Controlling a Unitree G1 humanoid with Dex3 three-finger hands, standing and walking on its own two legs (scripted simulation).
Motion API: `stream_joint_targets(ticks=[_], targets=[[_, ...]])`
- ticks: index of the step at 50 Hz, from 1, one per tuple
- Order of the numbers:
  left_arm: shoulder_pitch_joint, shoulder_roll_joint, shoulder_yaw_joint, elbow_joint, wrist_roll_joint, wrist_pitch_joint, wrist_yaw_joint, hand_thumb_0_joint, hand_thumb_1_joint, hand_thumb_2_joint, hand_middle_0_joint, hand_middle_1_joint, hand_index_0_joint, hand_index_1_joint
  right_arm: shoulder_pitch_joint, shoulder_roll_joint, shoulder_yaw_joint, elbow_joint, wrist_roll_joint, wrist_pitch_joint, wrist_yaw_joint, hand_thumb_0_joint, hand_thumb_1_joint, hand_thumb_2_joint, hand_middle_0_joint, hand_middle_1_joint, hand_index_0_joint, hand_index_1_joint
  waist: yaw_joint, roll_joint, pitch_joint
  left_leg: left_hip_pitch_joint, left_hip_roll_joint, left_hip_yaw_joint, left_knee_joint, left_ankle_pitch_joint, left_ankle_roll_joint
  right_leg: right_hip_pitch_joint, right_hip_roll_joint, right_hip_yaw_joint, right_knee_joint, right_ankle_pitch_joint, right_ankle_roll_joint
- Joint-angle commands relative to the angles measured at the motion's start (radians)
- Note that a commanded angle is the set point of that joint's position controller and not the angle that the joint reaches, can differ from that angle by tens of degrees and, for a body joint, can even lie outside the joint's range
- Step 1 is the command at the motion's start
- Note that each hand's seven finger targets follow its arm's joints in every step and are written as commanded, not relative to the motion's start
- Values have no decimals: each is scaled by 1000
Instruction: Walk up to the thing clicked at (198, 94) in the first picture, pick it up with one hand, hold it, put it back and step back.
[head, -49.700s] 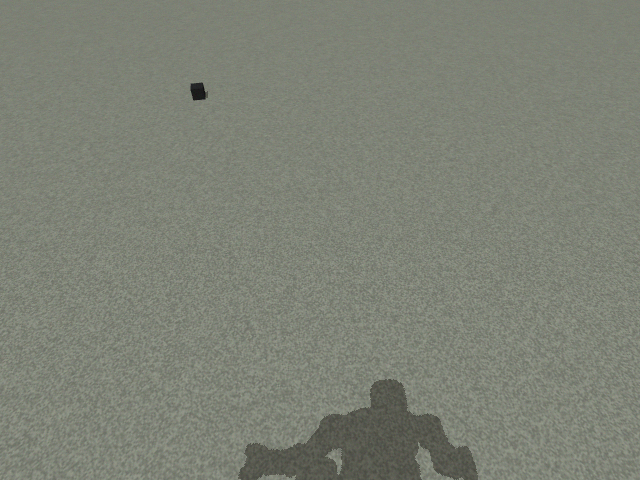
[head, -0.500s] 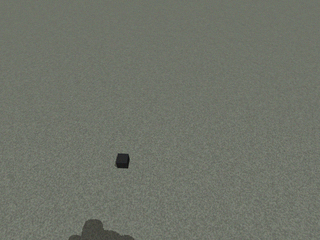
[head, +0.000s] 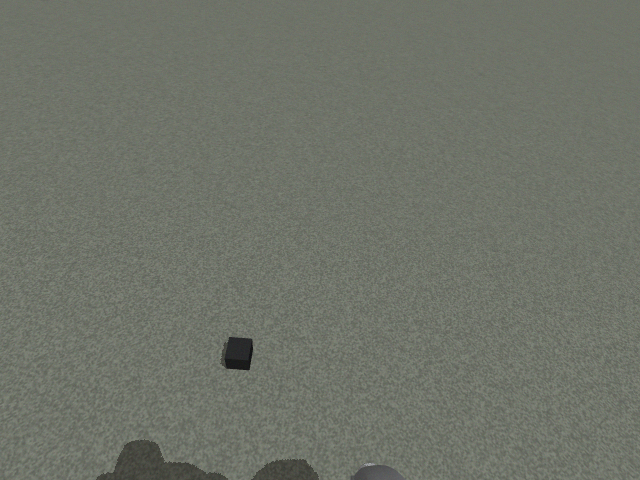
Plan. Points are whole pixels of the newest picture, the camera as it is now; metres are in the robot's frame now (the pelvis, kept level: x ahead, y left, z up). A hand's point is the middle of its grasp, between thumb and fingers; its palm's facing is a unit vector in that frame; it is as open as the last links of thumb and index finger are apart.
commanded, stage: walk up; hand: left
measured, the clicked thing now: (239, 353) +0.63 +0.20 -0.74
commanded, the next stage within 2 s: none
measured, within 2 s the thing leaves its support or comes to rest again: neither
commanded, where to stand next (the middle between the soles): +0.25 -0.05 m, yaw +1 degrees
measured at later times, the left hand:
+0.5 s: hand (201, 402) +0.27 +0.17 -0.14, palm faces -0.06 -0.94 -0.34, open 7.4 cm
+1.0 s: hand out of the picture +0.16 +0.20 -0.17, palm faces -0.02 -0.92 -0.40, open 7.4 cm
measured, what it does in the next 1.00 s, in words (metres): walks ahead: right foot, then left foot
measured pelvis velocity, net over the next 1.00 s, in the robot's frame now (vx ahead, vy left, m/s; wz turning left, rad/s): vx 0.12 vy -0.07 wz -0.01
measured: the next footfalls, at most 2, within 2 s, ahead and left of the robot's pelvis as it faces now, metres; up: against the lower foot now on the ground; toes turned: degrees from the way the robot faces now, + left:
right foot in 0.26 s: +0.23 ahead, -0.16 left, +0.00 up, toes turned -4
left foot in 0.64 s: +0.23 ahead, +0.06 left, +0.00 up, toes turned -1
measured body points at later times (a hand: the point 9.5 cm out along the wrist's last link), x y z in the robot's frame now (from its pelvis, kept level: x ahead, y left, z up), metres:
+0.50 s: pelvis +0.14 -0.06 -0.01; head +0.17 -0.08 +0.44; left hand +0.27 +0.22 -0.11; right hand +0.19 -0.38 -0.14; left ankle +0.13 +0.09 -0.69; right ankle +0.19 -0.16 -0.74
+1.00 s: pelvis +0.12 -0.07 -0.02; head +0.15 -0.08 +0.42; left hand +0.16 +0.25 -0.15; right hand +0.23 -0.39 -0.14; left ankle +0.20 +0.05 -0.74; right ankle +0.08 -0.21 -0.74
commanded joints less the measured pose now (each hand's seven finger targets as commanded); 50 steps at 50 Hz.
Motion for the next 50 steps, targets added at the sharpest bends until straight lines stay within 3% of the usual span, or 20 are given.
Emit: stream_joint_targets(ticks=[1, 6, 11, 13, 14, 15, 16, 20, 22, 27, 30, 32, 34, 36, 39, 44, 46, 48, 49, 50], targets=[[-25, 155, 38, -104, 5, -12, -3, 0, 900, 900, -200, -300, -200, -300, 11, -296, -80, -105, 7, -35, -24, 0, -900, -900, 200, 300, 200, 300, -6, 187, 73, 13, 276, -198, -228, 149, 124, -122, -48, 7, -81, 64, 27], [-150, 103, 23, -172, 7, -23, -18, 0, 900, 900, -200, -300, -200, -300, 60, -286, -74, -124, 8, -26, -26, 0, -900, -900, 200, 300, 200, 300, -40, 190, 52, 67, 231, -79, -118, 447, 110, -56, -59, -88, -302, 119, -2], [-81, 86, 29, -148, 8, -33, 2, 0, 900, 900, -200, -300, -200, -300, 22, -277, -61, -160, 13, 5, -38, 0, -900, -900, 200, 300, 200, 300, 9, 147, -52, 18, 207, -56, 105, 565, 99, 219, -1, -168, -461, 175, -35], [39, 162, 60, -118, 14, -48, 17, 0, 900, 900, -200, -300, -200, -300, 67, -214, -32, -171, 22, 5, -40, 0, -900, -900, 200, 300, 200, 300, 66, -15, -162, -123, 129, -12, 395, 366, 48, 492, -44, -117, -504, 328, -82], [100, 222, 83, -127, 12, -50, 28, 0, 900, 900, -200, -300, -200, -300, 132, -155, -8, -182, 29, 5, -40, 0, -900, -900, 200, 300, 200, 300, 81, -213, -252, -253, 33, -6, 618, -71, 7, 612, -267, 188, -525, 421, -154], [95, 247, 83, -145, -6, -42, 33, 0, 900, 900, -200, -300, -200, -300, 123, -213, -23, -168, 32, 22, -52, 0, -900, -900, 200, 300, 200, 300, 94, -211, -234, -365, -45, -53, 737, -338, -2, 602, -377, 425, -603, 400, -282], [50, 242, 81, -160, -13, -36, 38, 0, 900, 900, -200, -300, -200, -300, 108, -254, -31, -143, 23, 30, -63, 0, -900, -900, 200, 300, 200, 300, 84, -148, -180, -364, 3, -113, 785, -386, -7, 505, -398, 433, -615, 321, -313], [-80, 141, 45, -199, -9, -33, 53, 0, 900, 900, -200, -300, -200, -300, 103, -206, -19, -103, 28, 37, -51, 0, -900, -900, 200, 300, 200, 300, 17, -55, -88, -288, 21, -149, 701, -228, -19, 255, -214, 51, -596, 383, -200], [-99, 135, 37, -211, 6, -35, 54, 0, 900, 900, -200, -300, -200, -300, 88, -199, -12, -96, 19, 39, -49, 0, -900, -900, 200, 300, 200, 300, 21, -43, -86, -258, 13, -109, 592, -206, -33, 219, -182, -10, -574, 429, -214], [-121, 152, 36, -217, 7, -18, 60, 0, 900, 900, -200, -300, -200, -300, 26, -196, -13, -85, 15, 36, -61, 0, -900, -900, 200, 300, 200, 300, 35, -86, -105, -237, 20, -68, 325, -113, -49, 262, -238, 10, -491, 620, -219], [-173, 167, 33, -225, -16, 6, 59, 0, 900, 900, -200, -300, -200, -300, 30, -215, -29, -71, 3, 44, -64, 0, -900, -900, 200, 300, 200, 300, -6, -57, -115, -107, 2, -55, 235, 45, -15, 122, -242, 24, -432, 392, -175], [-179, 142, 19, -220, -18, 21, 58, 0, 900, 900, -200, -300, -200, -300, -8, -271, -44, -84, -11, 48, -60, 0, -900, -900, 200, 300, 200, 300, -5, 52, -91, -94, 84, -196, 165, 64, 29, 7, -202, 29, -403, 121, -119], [-149, 121, 19, -198, -28, 34, 60, 0, 900, 900, -200, -300, -200, -300, -88, -374, -62, -122, -9, 47, -53, 0, -900, -900, 200, 300, 200, 300, 9, 298, -67, -264, 354, -556, -104, -23, 204, 68, 43, -121, -76, -290, -24], [-111, 156, 38, -164, -20, 40, 66, 0, 900, 900, -200, -300, -200, -300, -134, -360, -62, -129, -15, 44, -55, 0, -900, -900, 200, 300, 200, 300, 17, 263, -32, -326, 387, -597, -108, 12, 277, 82, 18, -14, 141, -337, -10], [-82, 136, 40, -127, -21, 35, 58, 0, 900, 900, -200, -300, -200, -300, -168, -299, -39, -140, -7, 43, -63, 0, -900, -900, 200, 300, 200, 300, 36, 219, -86, -242, 260, -355, 1, 197, 198, 54, 42, -2, 148, -283, -15], [-58, 115, 22, -94, -13, -8, 57, 0, 900, 900, -200, -300, -200, -300, -153, -285, -35, -134, -25, 68, -38, 0, -900, -900, 200, 300, 200, 300, 6, 273, -187, -49, 198, -289, 68, -3, 162, 138, 21, -126, -320, -277, 19], [16, 98, 20, -40, -3, -31, 73, 0, 900, 900, -200, -300, -200, -300, -180, -277, -29, -129, -16, 91, -30, 0, -900, -900, 200, 300, 200, 300, 49, 250, -182, -78, 173, -230, 197, 132, 134, 276, 38, -157, -639, -52, 21], [-36, 195, 30, -57, 28, -61, 91, 0, 900, 900, -200, -300, -200, -300, -173, -177, 4, -136, 12, 95, -24, 0, -900, -900, 200, 300, 200, 300, 24, 43, -113, -327, 73, -169, 344, 94, 23, 359, -185, 227, -647, 109, -46], [-118, 281, 42, -75, 26, -58, 91, 0, 900, 900, -200, -300, -200, -300, -204, -206, -9, -134, 7, 100, -31, 0, -900, -900, 200, 300, 200, 300, 18, -28, -68, -344, 39, -156, 338, -228, -2, 223, -322, 333, -644, 41, -161], [-167, 296, 40, -89, 24, -57, 87, 0, 900, 900, -200, -300, -200, -300, -201, -244, -26, -107, 1, 99, -34, 0, -900, -900, 200, 300, 200, 300, 7, -32, -19, -230, 69, -174, 383, -254, -12, 79, -351, 343, -632, -4, -206]])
